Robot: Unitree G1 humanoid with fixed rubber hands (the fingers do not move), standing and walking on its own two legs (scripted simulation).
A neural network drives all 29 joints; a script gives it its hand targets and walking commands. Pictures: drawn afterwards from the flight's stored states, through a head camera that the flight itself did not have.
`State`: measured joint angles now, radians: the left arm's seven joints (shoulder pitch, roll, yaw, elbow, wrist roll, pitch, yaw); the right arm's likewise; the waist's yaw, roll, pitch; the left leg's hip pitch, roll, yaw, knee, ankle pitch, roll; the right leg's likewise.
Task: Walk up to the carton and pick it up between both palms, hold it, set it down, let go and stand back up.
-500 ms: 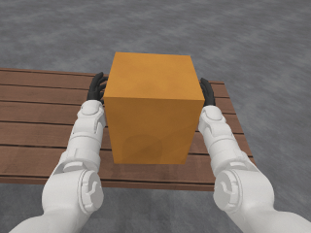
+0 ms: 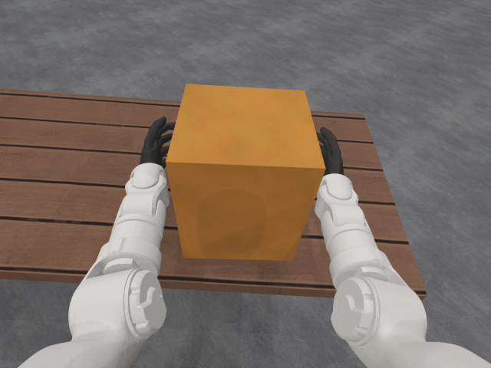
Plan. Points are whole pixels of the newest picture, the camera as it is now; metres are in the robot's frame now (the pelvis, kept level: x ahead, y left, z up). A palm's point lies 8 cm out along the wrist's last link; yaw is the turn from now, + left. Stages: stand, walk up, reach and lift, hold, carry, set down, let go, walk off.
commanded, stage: set down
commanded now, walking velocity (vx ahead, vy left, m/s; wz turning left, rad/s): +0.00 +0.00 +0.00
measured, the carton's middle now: (242, 176) +0.43 +0.03 +0.06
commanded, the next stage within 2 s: none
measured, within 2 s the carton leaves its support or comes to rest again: rests again in 0.44 s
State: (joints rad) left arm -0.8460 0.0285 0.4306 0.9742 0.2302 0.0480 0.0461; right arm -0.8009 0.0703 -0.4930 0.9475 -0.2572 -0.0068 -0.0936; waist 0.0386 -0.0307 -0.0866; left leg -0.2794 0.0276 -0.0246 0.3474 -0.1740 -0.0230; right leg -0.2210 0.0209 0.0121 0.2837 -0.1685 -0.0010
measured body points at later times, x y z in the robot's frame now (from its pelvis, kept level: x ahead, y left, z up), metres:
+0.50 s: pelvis -0.01 +0.00 +0.00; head +0.03 +0.01 +0.45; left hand +0.41 +0.18 +0.08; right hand +0.42 -0.12 +0.07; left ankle +0.00 +0.13 -0.75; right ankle -0.02 -0.12 -0.75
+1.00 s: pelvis -0.01 +0.00 +0.00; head +0.04 +0.02 +0.45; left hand +0.41 +0.18 +0.07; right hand +0.41 -0.12 +0.07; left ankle +0.00 +0.13 -0.75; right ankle -0.02 -0.12 -0.75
